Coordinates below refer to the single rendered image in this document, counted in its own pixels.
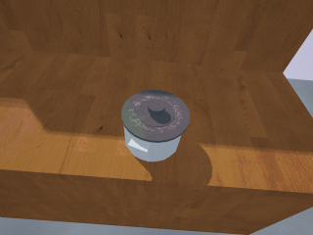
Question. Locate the lid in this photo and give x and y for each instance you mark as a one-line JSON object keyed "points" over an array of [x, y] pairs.
{"points": [[155, 129]]}

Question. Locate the pot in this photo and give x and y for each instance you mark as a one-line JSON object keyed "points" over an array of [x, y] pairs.
{"points": [[150, 151]]}

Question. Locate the table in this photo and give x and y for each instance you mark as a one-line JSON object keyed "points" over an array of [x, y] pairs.
{"points": [[67, 67]]}

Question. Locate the knob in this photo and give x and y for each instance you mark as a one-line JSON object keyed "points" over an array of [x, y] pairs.
{"points": [[156, 107]]}

